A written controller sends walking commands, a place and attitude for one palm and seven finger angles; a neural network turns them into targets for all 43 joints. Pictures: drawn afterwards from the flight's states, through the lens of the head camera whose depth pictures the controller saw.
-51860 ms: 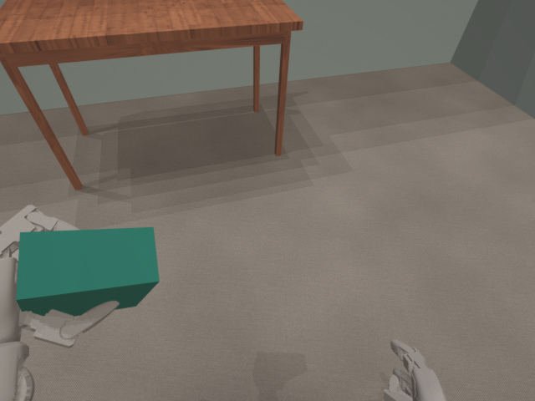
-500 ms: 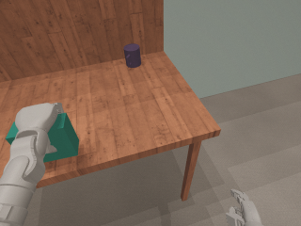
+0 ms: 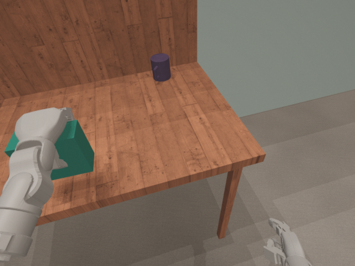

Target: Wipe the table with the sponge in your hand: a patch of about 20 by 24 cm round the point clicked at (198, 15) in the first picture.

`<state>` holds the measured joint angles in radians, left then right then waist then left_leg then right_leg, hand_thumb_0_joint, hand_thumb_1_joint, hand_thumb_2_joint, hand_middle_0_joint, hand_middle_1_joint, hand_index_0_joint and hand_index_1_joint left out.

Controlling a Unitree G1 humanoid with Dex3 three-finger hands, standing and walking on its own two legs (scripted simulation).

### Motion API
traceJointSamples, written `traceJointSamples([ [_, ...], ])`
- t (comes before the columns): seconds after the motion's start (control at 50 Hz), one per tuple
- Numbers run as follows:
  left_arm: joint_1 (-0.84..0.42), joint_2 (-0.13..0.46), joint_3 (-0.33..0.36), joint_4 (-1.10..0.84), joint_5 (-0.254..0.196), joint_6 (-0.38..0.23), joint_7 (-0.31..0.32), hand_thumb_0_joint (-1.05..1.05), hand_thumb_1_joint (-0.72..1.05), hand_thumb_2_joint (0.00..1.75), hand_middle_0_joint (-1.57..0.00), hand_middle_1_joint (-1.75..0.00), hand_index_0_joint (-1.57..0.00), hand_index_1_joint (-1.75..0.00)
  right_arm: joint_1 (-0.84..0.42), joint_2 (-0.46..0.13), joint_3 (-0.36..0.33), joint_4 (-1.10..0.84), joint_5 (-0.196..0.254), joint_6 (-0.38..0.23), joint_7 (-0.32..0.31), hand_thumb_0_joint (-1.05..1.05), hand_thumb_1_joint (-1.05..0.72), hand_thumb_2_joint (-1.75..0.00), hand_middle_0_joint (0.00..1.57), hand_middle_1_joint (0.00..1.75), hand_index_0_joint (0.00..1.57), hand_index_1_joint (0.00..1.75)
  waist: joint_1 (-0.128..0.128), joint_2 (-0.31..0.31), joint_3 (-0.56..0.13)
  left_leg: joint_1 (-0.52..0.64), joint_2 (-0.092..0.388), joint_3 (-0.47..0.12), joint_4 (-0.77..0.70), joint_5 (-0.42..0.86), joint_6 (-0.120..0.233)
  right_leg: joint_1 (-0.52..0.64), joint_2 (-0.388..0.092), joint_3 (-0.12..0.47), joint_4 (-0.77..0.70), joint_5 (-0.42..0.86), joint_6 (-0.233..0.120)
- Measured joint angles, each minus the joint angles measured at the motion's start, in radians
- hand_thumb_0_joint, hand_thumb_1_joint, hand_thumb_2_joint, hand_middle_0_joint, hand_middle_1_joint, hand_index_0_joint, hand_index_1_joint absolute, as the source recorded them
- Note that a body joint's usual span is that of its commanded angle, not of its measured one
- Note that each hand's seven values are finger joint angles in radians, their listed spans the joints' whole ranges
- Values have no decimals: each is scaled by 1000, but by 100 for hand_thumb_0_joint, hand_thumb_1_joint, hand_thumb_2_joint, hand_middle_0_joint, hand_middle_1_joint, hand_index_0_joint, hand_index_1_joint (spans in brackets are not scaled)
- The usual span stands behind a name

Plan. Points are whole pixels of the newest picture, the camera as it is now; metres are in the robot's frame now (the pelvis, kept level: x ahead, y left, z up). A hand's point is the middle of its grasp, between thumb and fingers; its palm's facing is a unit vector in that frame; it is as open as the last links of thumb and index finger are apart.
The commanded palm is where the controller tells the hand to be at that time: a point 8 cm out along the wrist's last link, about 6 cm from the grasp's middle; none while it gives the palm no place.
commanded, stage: lift the sponge slowly off the table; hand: left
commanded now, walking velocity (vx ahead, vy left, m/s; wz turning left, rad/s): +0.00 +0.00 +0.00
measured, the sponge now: (59, 157) +0.30 +0.33 +0.09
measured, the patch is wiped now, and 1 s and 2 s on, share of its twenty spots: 1.00 1.00 1.00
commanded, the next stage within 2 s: bring the sponge back beside the body in 0.60 s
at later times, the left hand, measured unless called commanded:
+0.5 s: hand (59, 125) +0.32 +0.30 +0.18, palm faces +0.07 +0.00 -1.00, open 10.2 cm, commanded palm +0.28 +0.31 +0.25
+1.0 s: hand (55, 141) +0.29 +0.30 +0.17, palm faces +0.09 -0.03 -1.00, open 10.2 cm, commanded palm +0.25 +0.31 +0.24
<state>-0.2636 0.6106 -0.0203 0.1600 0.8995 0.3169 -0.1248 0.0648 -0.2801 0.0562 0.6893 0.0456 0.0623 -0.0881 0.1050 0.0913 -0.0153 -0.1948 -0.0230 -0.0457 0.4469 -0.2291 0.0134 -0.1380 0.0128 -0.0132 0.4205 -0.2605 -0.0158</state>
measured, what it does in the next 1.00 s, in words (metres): stands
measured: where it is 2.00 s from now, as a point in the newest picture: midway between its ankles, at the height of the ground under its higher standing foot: outside the picture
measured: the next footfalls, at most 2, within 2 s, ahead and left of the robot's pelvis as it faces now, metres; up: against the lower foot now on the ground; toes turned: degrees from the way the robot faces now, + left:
none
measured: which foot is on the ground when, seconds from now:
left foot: down 0.00-1.00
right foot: down 0.00-1.00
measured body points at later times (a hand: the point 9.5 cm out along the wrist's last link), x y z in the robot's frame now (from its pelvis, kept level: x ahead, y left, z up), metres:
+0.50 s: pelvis +0.00 +0.00 +0.00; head -0.01 -0.04 +0.45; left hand +0.31 +0.30 +0.23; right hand +0.23 -0.20 -0.09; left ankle +0.01 +0.11 -0.74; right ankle -0.02 -0.11 -0.74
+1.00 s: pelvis +0.00 -0.01 +0.00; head -0.01 -0.05 +0.45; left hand +0.28 +0.30 +0.22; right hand +0.23 -0.22 -0.09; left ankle +0.01 +0.11 -0.74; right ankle -0.02 -0.11 -0.74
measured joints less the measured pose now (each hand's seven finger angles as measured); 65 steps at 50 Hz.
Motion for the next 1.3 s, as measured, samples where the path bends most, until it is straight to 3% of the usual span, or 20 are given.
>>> traceJointSamples([
  [0.16,-22,-6,-25,-45,4,8,-7,-1,-53,107,-72,-131,-73,-135,-13,0,3,-6,0,0,5,1,-90,-90,20,30,21,30,12,-3,6,3,-5,-2,-7,6,4,6,-5,-2,-9,6,4],
  [0.44,-111,-8,-68,-40,10,85,-51,-1,-53,107,-72,-131,-73,-135,-22,8,20,-11,5,12,18,1,-90,-90,20,30,21,30,13,11,-2,5,-8,1,-28,22,6,3,-9,1,-22,18,6],
  [0.7,-108,18,-43,-32,6,92,-90,-1,-53,107,-72,-131,-73,-135,-13,-5,19,-19,5,24,22,1,-90,-90,20,30,21,30,8,7,-5,-1,1,5,-18,15,-3,-10,0,5,-3,9,-2],
  [0.92,44,22,7,-174,-30,42,-67,-1,-53,107,-72,-131,-73,-135,-6,-13,2,-32,1,19,21,2,-90,-90,20,30,21,30,11,7,-2,2,8,9,11,-8,-8,-8,8,9,24,-10,-7],
  [1.04,80,20,8,-191,-37,78,-37,-1,-53,107,-72,-131,-73,-134,-23,-8,8,-27,3,22,22,2,-90,-90,20,30,20,30,24,7,-2,6,8,5,19,-11,-10,-4,8,5,35,-16,-9],
  [1.16,101,10,-5,-230,-36,126,-47,-1,-53,107,-72,-131,-73,-135,-45,0,17,-36,7,18,16,2,-90,-90,20,30,21,30,34,10,1,8,6,-2,15,-3,-10,1,7,-2,31,-11,-10],
  [1.3,171,-2,-26,-317,-33,114,-54,-1,-53,107,-72,-131,-73,-134,-68,16,31,-50,0,16,15,2,-90,-90,20,30,21,30,38,12,0,14,7,5,13,1,-10,1,7,5,35,-8,-9],
])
